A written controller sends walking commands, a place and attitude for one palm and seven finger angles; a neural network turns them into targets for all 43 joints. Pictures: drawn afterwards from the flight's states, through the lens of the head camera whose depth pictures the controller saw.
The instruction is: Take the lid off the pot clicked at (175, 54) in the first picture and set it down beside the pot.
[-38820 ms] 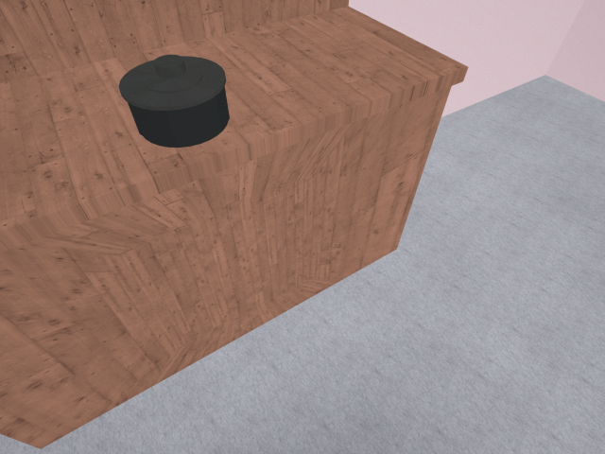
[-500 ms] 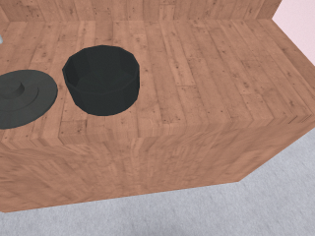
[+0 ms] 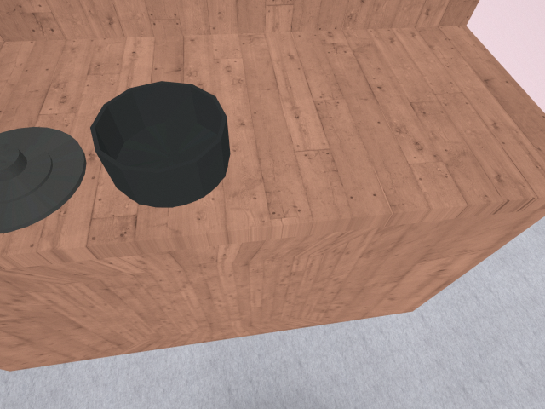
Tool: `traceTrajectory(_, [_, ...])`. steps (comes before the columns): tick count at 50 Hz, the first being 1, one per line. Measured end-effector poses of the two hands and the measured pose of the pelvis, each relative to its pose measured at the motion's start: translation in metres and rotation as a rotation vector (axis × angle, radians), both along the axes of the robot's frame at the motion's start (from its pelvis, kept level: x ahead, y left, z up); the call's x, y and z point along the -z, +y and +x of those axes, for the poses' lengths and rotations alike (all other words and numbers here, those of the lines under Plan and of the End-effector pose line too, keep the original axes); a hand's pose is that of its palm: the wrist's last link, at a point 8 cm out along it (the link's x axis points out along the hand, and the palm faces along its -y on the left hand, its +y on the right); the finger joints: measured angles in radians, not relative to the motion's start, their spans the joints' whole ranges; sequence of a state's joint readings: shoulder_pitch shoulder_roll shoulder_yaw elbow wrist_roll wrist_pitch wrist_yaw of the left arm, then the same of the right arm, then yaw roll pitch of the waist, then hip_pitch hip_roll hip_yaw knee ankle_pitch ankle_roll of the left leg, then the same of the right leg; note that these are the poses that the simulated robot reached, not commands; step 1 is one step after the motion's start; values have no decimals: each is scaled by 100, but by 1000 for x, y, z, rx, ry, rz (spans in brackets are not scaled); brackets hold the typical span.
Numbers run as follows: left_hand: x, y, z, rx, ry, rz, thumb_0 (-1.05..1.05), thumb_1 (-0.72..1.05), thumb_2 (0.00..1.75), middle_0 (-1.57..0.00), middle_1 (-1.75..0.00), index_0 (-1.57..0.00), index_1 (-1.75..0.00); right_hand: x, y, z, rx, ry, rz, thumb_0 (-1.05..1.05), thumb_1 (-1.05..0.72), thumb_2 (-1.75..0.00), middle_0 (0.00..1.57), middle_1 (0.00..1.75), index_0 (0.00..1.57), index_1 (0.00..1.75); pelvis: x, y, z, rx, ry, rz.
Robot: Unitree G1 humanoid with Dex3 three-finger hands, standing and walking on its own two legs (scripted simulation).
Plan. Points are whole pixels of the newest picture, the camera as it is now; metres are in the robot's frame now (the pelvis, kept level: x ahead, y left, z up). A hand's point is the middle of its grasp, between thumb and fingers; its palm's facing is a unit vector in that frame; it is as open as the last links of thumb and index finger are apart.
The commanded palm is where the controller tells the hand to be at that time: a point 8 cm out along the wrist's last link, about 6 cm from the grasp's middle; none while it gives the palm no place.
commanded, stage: draw the hand back to the body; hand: left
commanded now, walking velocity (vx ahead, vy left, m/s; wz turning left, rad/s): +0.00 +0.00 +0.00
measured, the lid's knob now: (2, 162) +0.46 +0.37 +0.09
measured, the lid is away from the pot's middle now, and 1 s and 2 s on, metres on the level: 0.23 0.23 0.23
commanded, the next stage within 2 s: none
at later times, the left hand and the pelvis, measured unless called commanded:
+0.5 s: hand out of the picture +0.41 +0.32 +0.24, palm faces +0.08 -0.46 -0.89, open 11.0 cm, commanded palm +0.36 +0.34 +0.29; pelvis +0.00 -0.01 +0.00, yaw +1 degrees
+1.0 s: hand out of the picture +0.35 +0.26 +0.28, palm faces +0.55 -0.80 -0.22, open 9.7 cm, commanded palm +0.29 +0.29 +0.28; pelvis +0.01 -0.05 +0.01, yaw -2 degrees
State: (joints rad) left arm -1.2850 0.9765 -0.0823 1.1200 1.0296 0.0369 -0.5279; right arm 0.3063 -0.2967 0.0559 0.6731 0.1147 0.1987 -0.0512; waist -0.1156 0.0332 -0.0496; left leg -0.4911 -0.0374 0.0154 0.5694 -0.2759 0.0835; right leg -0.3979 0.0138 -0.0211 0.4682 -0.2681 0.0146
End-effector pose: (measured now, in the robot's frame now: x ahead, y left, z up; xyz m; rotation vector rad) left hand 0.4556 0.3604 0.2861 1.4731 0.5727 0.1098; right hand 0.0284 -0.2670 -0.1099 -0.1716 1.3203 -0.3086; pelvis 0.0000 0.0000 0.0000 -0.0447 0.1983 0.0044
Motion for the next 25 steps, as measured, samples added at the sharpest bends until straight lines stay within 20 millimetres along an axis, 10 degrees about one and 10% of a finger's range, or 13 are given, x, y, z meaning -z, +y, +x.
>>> traceTrajectory(22, [6, -11, -58, 31, -79, 30, 0, -9, 81, -44, -71, -44, -72, -8, 0, 82, -110, -213, 59, 0, -91, -90, 20, 30, 20, 30, -3, -11, -2, -12, -69, 12])
traceTrajectory(25, [2, -18, -70, 116, -412, -369, 0, -9, 81, -45, -71, -45, -72, -15, 7, 95, -167, -284, 57, 0, -91, -90, 20, 30, 20, 30, -5, -12, -5, -12, -107, 17])
